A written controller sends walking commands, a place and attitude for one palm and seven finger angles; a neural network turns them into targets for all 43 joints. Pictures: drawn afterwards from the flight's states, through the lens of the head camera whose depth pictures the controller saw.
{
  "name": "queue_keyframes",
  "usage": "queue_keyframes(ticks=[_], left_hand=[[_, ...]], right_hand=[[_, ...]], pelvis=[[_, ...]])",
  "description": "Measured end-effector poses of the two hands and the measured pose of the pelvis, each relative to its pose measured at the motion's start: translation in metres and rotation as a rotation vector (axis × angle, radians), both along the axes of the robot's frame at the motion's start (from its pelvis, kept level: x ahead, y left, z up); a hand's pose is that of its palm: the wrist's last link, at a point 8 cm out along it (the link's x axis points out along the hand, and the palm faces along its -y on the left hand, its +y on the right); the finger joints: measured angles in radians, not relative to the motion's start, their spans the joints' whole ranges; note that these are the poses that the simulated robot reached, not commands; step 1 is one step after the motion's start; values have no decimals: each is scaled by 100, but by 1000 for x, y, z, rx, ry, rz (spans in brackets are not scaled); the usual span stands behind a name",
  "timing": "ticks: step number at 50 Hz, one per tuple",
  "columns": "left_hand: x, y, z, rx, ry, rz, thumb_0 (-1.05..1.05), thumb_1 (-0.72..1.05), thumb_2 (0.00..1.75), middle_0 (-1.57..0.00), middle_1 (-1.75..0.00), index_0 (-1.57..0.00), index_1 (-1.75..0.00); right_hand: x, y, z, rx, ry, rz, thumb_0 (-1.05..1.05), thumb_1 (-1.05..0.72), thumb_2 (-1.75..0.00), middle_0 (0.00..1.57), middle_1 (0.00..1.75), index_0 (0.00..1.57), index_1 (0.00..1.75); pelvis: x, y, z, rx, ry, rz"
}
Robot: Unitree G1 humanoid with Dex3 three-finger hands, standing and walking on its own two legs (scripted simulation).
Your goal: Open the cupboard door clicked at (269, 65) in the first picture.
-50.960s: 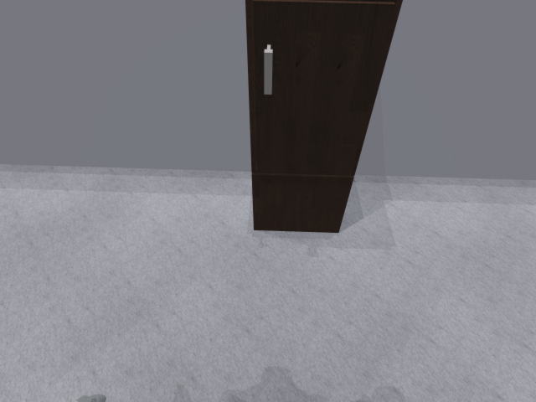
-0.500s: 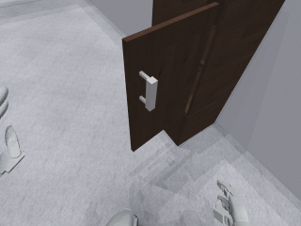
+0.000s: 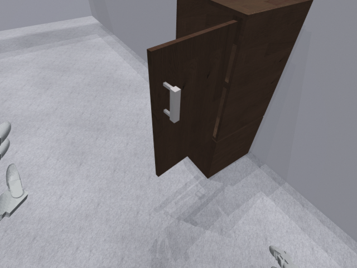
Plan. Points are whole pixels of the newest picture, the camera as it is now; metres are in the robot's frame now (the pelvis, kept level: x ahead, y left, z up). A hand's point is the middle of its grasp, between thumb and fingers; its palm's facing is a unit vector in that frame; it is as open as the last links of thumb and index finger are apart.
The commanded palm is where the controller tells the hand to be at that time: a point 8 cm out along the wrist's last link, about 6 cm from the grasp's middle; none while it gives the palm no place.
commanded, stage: stop stepping back and stand still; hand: left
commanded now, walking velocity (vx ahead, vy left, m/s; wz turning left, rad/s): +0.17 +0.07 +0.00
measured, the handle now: (170, 102) +0.58 +0.08 +0.05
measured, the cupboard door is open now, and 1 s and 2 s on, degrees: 97 97 97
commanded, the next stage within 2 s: let the arm hang, fingers relaxed in 0.50 s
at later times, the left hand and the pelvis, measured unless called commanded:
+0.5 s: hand (8, 212) +0.16 +0.28 +0.15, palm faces +0.43 -0.76 -0.48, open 7.4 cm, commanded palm +0.11 +0.32 +0.18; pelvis -0.03 +0.01 +0.00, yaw +1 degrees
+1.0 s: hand out of the picture -0.06 +0.20 -0.18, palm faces +0.06 -0.98 -0.17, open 7.1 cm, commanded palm none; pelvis -0.05 +0.02 +0.00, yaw +3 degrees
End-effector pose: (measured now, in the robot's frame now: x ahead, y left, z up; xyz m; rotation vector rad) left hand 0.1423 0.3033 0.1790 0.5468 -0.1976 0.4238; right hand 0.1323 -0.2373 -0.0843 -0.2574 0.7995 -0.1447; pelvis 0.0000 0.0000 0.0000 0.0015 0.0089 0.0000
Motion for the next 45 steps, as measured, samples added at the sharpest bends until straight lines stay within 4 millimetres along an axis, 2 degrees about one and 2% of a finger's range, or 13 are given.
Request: queue_keyframes(ticks=[4,8,15,19,25,31,32,34,37,39,41,43,45], left_hand=[[0,5,-8,-48,-49,23,1,89,90,-22,-30,-21,-30],[2,9,-8,-33,-70,-5,1,89,90,-22,-30,-21,-30],[-5,-1,6,69,-34,-56,2,89,90,-22,-30,-21,-30],[-17,-5,5,60,-9,-54,1,89,90,-22,-30,-21,-30],[-27,11,-7,6,28,10,1,89,90,-22,-30,-21,-30],[-20,20,-18,-10,56,20,1,89,90,-22,-30,-21,-30],[-14,23,-34,-23,123,9,1,89,90,-21,-30,-21,-30],[-5,28,-86,-103,337,15,1,90,90,-21,-30,-20,-30],[-18,21,-178,-253,707,48,0,90,90,-20,-30,-20,-30],[-42,6,-232,-346,924,57,1,90,90,-20,-30,-20,-30],[-73,-16,-274,-437,1105,61,1,91,90,-20,-30,-20,-29],[-107,-39,-303,-522,1254,63,1,91,90,-20,-30,-20,-29],[-141,-58,-321,-600,1360,86,1,92,90,-21,-30,-20,-30]], right_hand=[[-17,-7,-1,-36,0,-25,1,-91,-90,21,30,20,30],[-21,-6,-1,-47,-29,-45,2,-91,-90,21,30,20,30],[-17,13,0,44,-100,-11,1,-91,-90,21,30,20,30],[-15,18,-4,72,-91,8,1,-91,-90,21,30,20,30],[-14,20,-4,41,-56,18,1,-91,-90,21,30,20,30],[-7,25,3,35,-80,53,1,-91,-90,21,30,20,30],[-5,24,-2,44,-64,74,1,-91,-90,21,30,20,30],[-5,20,-16,51,-5,94,1,-91,-90,21,30,20,30],[-13,11,-30,50,70,75,1,-91,-90,21,30,20,30],[-26,6,-34,43,117,51,1,-91,-90,21,30,20,30],[-45,1,-36,27,176,27,1,-91,-90,21,30,20,30],[-67,-3,-38,10,252,6,1,-91,-90,21,30,20,30],[-92,-4,-40,-3,339,-12,1,-91,-90,21,30,20,30]], pelvis=[[-1,4,-2,-4,-3,27],[-8,10,-7,2,-20,27],[-20,5,-7,-1,-31,22],[-23,4,-6,-17,-21,23],[-25,12,-2,-13,-28,23],[-30,17,0,-9,-16,32],[-32,18,-2,-10,-7,40],[-37,21,-5,-8,2,47],[-44,23,-9,-5,0,48],[-46,22,-10,-3,-8,46],[-48,21,-9,-2,-18,45],[-50,20,-8,-3,-27,45],[-51,18,-6,-6,-29,47]])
